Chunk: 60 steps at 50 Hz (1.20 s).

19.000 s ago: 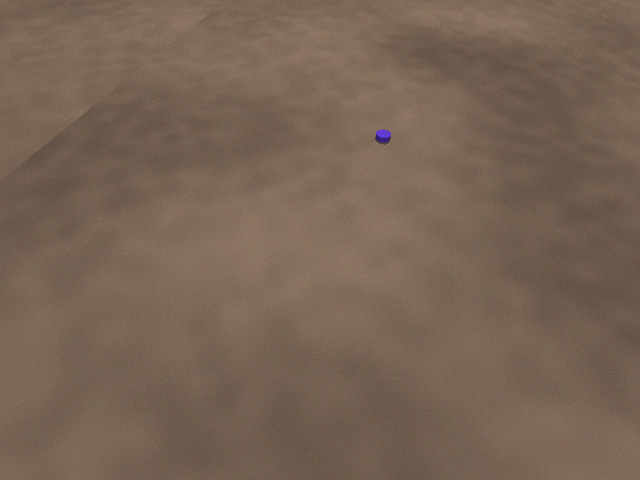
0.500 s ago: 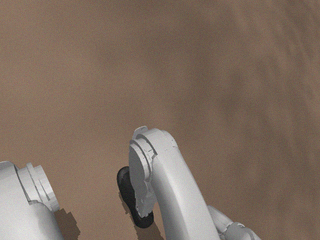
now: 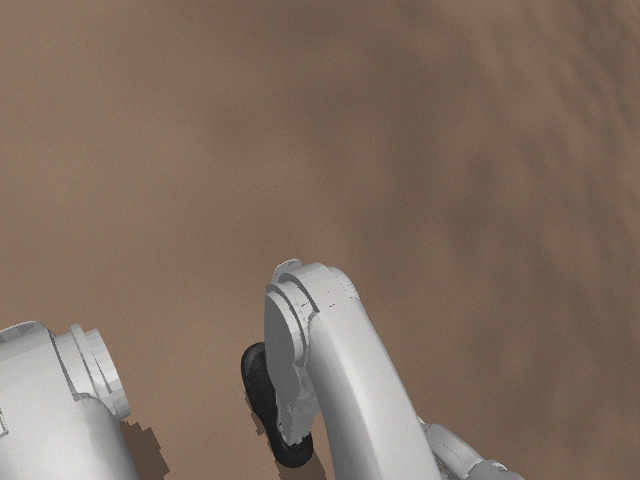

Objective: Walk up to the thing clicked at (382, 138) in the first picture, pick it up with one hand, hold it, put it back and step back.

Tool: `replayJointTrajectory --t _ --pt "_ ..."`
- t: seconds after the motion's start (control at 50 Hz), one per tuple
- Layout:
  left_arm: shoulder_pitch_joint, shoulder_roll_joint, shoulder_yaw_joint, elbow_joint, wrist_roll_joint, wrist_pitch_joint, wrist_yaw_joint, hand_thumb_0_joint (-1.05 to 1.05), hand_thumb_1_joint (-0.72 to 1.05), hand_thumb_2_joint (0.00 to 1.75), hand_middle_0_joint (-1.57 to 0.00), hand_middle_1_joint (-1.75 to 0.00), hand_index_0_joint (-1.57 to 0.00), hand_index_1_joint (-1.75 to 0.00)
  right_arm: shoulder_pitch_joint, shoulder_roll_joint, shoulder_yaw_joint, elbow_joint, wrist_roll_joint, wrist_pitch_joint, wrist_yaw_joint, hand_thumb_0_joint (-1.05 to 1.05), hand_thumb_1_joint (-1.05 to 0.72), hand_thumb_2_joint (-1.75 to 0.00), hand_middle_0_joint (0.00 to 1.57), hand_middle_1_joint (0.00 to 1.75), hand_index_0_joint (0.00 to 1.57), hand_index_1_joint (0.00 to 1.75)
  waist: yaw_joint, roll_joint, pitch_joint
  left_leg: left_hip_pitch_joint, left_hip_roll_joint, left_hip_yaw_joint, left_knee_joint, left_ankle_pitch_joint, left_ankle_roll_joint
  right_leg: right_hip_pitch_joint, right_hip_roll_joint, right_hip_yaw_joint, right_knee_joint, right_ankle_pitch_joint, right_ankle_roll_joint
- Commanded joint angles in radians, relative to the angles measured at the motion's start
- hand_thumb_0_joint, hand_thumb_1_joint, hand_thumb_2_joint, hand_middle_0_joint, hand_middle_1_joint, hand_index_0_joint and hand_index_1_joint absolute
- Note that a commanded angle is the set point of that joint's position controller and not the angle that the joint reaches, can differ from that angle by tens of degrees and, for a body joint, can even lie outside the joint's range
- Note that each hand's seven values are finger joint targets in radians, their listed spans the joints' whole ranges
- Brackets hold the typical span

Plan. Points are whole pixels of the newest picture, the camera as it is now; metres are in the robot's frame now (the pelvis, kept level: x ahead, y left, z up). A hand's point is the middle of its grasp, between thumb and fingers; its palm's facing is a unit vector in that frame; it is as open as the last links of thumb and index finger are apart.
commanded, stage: settle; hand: left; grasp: from above
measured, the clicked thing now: out of the picture +0.42 +0.36 -0.27
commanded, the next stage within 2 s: lift in 0.56 s
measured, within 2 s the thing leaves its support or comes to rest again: neither
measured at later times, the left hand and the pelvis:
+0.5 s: hand out of the picture +0.39 +0.37 -0.15, palm faces -0.42 -0.14 -0.90, open 10.5 cm; pelvis +0.00 -0.01 +0.01, yaw +5 degrees
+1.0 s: hand out of the picture +0.37 +0.37 -0.07, palm faces -0.44 -0.16 -0.89, open 10.5 cm; pelvis -0.01 -0.01 +0.06, yaw +8 degrees
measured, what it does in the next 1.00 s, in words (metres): rises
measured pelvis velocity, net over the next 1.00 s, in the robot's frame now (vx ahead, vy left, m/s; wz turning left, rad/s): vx -0.01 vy -0.01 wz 0.14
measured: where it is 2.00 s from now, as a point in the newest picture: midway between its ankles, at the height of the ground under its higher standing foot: (205, 463)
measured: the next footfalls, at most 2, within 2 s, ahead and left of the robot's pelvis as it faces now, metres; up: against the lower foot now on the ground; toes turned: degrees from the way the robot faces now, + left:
none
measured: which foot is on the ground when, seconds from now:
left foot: down 0.00-1.00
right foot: down 0.00-1.00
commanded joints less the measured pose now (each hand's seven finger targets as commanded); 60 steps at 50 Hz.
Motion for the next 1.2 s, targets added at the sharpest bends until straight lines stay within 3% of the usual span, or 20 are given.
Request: replayJointTrajectory --t 0.0,0.06,0.1,0.14,0.16,0.18,0.2,0.24,0.26,0.34,0.38,0.62,0.68,0.8,0.84,0.9,0.92,1.1,1.16,1.18 --pt "-0.205 0.24 0.035 -0.198 -0.022 0.011 0.011 0.0 0.71 0.73 -1.0 -0.79 -1.05 -0.75 0.132 -0.302 -0.145 0.009 0.026 0.013 -0.007 0.0 -0.9 -0.9 0.2 0.3 0.2 0.3 0.024 0.644 -0.654 0.529 0.031 0.162 -0.288 0.22 0.009 0.247 0.028 -0.089 -0.185 0.294 -0.085" --pt "-0.203 0.174 0.005 -0.228 -0.031 0.018 -0.025 0.0 0.68 0.68 -0.96 -0.77 -1.01 -0.72 0.17 -0.299 -0.182 0.008 0.044 0.024 -0.004 0.0 -0.9 -0.9 0.2 0.3 0.2 0.3 0.006 0.584 -0.643 0.487 0.026 0.172 -0.281 0.192 0.023 0.237 0.027 -0.065 -0.211 0.274 -0.085" --pt "-0.238 0.097 -0.049 -0.307 -0.049 0.017 -0.054 0.0 0.66 0.67 -0.96 -0.75 -1.01 -0.7 0.172 -0.281 -0.197 -0.006 0.06 0.031 -0.006 0.0 -0.9 -0.9 0.2 0.3 0.2 0.3 0.024 0.565 -0.693 0.491 0.023 0.177 -0.283 0.179 0.029 0.237 0.028 -0.048 -0.23 0.255 -0.085" --pt "-0.219 0.107 -0.036 -0.3 -0.063 0.019 -0.077 0.0 0.66 0.66 -0.95 -0.76 -1.0 -0.7 0.19 -0.287 -0.219 0.011 0.077 0.039 -0.01 0.0 -0.9 -0.9 0.2 0.3 0.2 0.3 0.036 0.555 -0.696 0.496 0.02 0.171 -0.3 0.166 0.026 0.211 0.02 -0.051 -0.225 0.23 -0.088" --pt "-0.199 0.08 -0.047 -0.282 -0.072 0.023 -0.092 0.0 0.65 0.67 -0.94 -0.77 -0.99 -0.71 0.201 -0.288 -0.227 0.015 0.083 0.043 -0.012 0.0 -0.9 -0.9 0.2 0.3 0.2 0.3 0.034 0.53 -0.686 0.499 0.018 0.166 -0.313 0.156 0.026 0.198 0.015 -0.058 -0.226 0.225 -0.086" --pt "-0.255 0.059 -0.074 -0.334 -0.075 0.016 -0.104 0.0 0.66 0.69 -0.95 -0.77 -0.99 -0.72 0.191 -0.278 -0.225 0.001 0.093 0.048 -0.013 0.0 -0.9 -0.9 0.2 0.3 0.2 0.3 0.032 0.532 -0.679 0.481 0.015 0.166 -0.325 0.133 0.026 0.189 0.012 -0.055 -0.228 0.205 -0.088" --pt "-0.183 0.106 -0.03 -0.242 -0.059 0.029 -0.113 0.0 0.64 0.7 -0.95 -0.76 -0.99 -0.72 0.221 -0.28 -0.234 0.025 0.1 0.06 -0.017 0.0 -0.9 -0.9 0.2 0.3 0.2 0.3 0.047 0.499 -0.687 0.478 0.015 0.166 -0.323 0.134 0.03 0.2 0.014 -0.047 -0.23 0.202 -0.088" --pt "-0.261 0.049 -0.074 -0.31 -0.065 0.025 -0.139 0.0 0.66 0.7 -0.97 -0.74 -1.01 -0.7 0.22 -0.267 -0.243 0.004 0.113 0.076 -0.023 0.0 -0.9 -0.9 0.2 0.3 0.2 0.3 0.041 0.469 -0.693 0.459 0.01 0.179 -0.323 0.114 0.037 0.199 0.012 -0.034 -0.253 0.181 -0.086" --pt "-0.267 0.087 -0.051 -0.305 -0.059 0.026 -0.145 0.0 0.66 0.73 -0.99 -0.75 -1.01 -0.72 0.22 -0.267 -0.247 0.006 0.122 0.084 -0.029 0.0 -0.9 -0.9 0.2 0.3 0.2 0.3 0.056 0.466 -0.702 0.457 0.01 0.176 -0.328 0.096 0.038 0.193 0.011 -0.024 -0.253 0.153 -0.091" --pt "-0.22 0.084 -0.041 -0.335 -0.047 0.022 -0.174 0.0 0.65 0.72 -0.98 -0.73 -1.01 -0.7 0.207 -0.244 -0.248 -0.011 0.136 0.106 -0.042 0.0 -0.9 -0.9 0.2 0.3 0.2 0.3 0.089 0.464 -0.715 0.464 0.0 0.211 -0.329 0.156 0.037 0.231 0.01 -0.004 -0.254 0.197 -0.093" --pt "-0.275 0.091 -0.034 -0.395 -0.042 0.016 -0.185 0.0 0.65 0.75 -1.0 -0.71 -1.01 -0.7 0.213 -0.241 -0.256 -0.013 0.142 0.119 -0.051 0.0 -0.9 -0.9 0.2 0.3 0.2 0.3 0.095 0.476 -0.765 0.489 -0.005 0.215 -0.34 0.163 0.036 0.232 0.004 -0.001 -0.257 0.2 -0.096" --pt "-0.284 0.08 -0.033 -0.437 -0.041 0.014 -0.245 0.0 0.67 0.8 -1.02 -0.74 -1.03 -0.73 0.24 -0.213 -0.287 -0.017 0.152 0.176 -0.099 0.0 -0.9 -0.9 0.2 0.3 0.2 0.3 0.102 0.427 -0.797 0.511 -0.015 0.247 -0.369 0.164 0.044 0.267 -0.009 0.033 -0.321 0.182 -0.097" --pt "-0.285 0.065 -0.038 -0.462 -0.059 0.009 -0.261 0.0 0.62 0.74 -1.01 -0.7 -1.02 -0.7 0.24 -0.202 -0.293 -0.022 0.156 0.186 -0.112 0.0 -0.91 -0.91 0.2 0.3 0.2 0.3 0.109 0.432 -0.813 0.511 -0.017 0.252 -0.383 0.147 0.042 0.276 -0.012 0.046 -0.335 0.151 -0.1" --pt "-0.226 0.065 -0.019 -0.557 -0.096 0.041 -0.311 0.0 0.64 0.74 -0.95 -0.77 -0.99 -0.73 0.259 -0.2 -0.329 -0.026 0.182 0.207 -0.126 0.0 -0.9 -0.9 0.2 0.3 0.2 0.3 0.163 0.46 -0.915 0.625 -0.02 0.266 -0.453 0.183 0.041 0.31 -0.023 0.047 -0.363 0.2 -0.101" --pt "-0.218 0.071 -0.011 -0.6 -0.1 0.052 -0.331 0.0 0.65 0.74 -0.95 -0.78 -1.0 -0.73 0.262 -0.197 -0.339 -0.031 0.192 0.217 -0.13 0.0 -0.9 -0.9 0.2 0.3 0.2 0.3 0.172 0.453 -0.926 0.632 -0.023 0.271 -0.473 0.189 0.046 0.328 -0.027 0.047 -0.379 0.217 -0.096" --pt "-0.19 0.028 -0.036 -0.652 -0.105 0.058 -0.361 0.0 0.61 0.74 -0.93 -0.77 -0.98 -0.73 0.265 -0.182 -0.351 -0.03 0.206 0.229 -0.138 0.0 -0.9 -0.9 0.2 0.3 0.2 0.3 0.176 0.44 -0.928 0.665 -0.022 0.275 -0.498 0.208 0.048 0.335 -0.029 0.054 -0.397 0.236 -0.096" --pt "-0.186 0.047 -0.02 -0.679 -0.104 0.058 -0.368 0.0 0.62 0.71 -0.91 -0.79 -0.97 -0.73 0.265 -0.184 -0.357 -0.037 0.212 0.233 -0.142 0.0 -0.9 -0.9 0.2 0.3 0.2 0.3 0.183 0.446 -0.936 0.668 -0.024 0.276 -0.507 0.207 0.05 0.342 -0.032 0.057 -0.408 0.233 -0.096" --pt "-0.062 -0.062 -0.078 -0.797 -0.167 0.075 -0.437 0.0 0.6 0.72 -0.9 -0.79 -0.95 -0.73 0.242 -0.16 -0.387 -0.078 0.246 0.244 -0.169 0.0 -0.9 -0.9 0.2 0.3 0.2 0.3 0.2 0.39 -0.861 0.739 -0.019 0.252 -0.675 0.071 0.051 0.364 -0.038 0.071 -0.522 0.118 -0.098" --pt "-0.026 -0.047 -0.066 -0.888 -0.187 0.084 -0.45 0.0 0.59 0.69 -0.87 -0.79 -0.94 -0.73 0.229 -0.158 -0.393 -0.097 0.259 0.248 -0.183 0.0 -0.9 -0.9 0.2 0.3 0.2 0.3 0.218 0.385 -0.884 0.774 -0.022 0.25 -0.728 0.051 0.053 0.411 -0.04 0.081 -0.572 0.098 -0.096" --pt "0.009 -0.071 -0.077 -0.905 -0.199 0.089 -0.456 0.0 0.58 0.7 -0.87 -0.79 -0.93 -0.73 0.225 -0.154 -0.393 -0.101 0.263 0.249 -0.186 0.0 -0.9 -0.9 0.2 0.3 0.2 0.3 0.222 0.367 -0.88 0.792 -0.021 0.248 -0.747 0.05 0.053 0.43 -0.041 0.084 -0.592 0.096 -0.095"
